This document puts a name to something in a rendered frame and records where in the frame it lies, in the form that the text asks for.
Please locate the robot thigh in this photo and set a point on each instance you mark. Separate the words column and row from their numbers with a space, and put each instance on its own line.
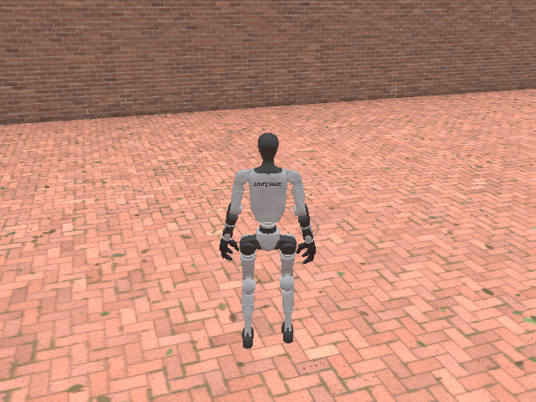
column 287, row 254
column 247, row 256

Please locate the robot left hand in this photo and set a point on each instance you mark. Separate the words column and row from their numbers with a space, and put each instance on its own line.
column 223, row 247

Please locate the left robot forearm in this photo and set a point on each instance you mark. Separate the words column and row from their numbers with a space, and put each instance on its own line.
column 229, row 225

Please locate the robot left thigh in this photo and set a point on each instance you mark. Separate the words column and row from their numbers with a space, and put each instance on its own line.
column 247, row 256

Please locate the robot right thigh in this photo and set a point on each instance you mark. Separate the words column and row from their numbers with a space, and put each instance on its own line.
column 287, row 254

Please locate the left robot upper arm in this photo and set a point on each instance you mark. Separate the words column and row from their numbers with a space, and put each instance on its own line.
column 241, row 178

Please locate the right robot upper arm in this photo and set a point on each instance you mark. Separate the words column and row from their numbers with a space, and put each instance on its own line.
column 295, row 178

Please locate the right robot forearm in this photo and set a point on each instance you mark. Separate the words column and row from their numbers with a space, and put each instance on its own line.
column 306, row 227

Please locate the robot right hand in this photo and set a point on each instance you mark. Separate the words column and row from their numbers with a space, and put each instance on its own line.
column 311, row 251

